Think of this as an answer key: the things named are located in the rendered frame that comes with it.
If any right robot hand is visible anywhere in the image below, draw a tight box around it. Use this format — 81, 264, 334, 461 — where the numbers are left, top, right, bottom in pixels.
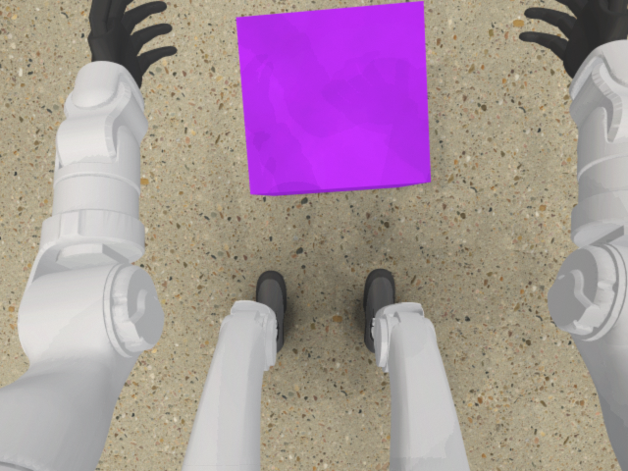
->
519, 0, 628, 78

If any left robot forearm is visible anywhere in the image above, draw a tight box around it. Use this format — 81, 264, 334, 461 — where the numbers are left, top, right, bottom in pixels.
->
18, 61, 148, 356

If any carton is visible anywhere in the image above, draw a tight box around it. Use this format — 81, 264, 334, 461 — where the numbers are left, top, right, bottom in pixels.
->
236, 1, 431, 196

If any left robot hand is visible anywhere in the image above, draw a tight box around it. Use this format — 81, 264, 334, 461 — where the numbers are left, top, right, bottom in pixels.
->
87, 0, 177, 89

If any robot right upper arm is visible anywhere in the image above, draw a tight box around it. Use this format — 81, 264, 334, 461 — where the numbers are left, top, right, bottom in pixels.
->
548, 242, 628, 471

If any right robot foot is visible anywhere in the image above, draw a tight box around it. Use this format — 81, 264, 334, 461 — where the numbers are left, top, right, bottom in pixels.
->
363, 269, 395, 353

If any left robot shin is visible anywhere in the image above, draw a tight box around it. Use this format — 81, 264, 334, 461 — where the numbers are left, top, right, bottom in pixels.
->
219, 300, 278, 334

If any robot left upper arm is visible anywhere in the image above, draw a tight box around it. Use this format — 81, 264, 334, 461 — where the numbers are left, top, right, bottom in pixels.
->
0, 262, 165, 471

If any right robot forearm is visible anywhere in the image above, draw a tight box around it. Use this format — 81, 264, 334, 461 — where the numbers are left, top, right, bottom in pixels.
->
569, 39, 628, 248

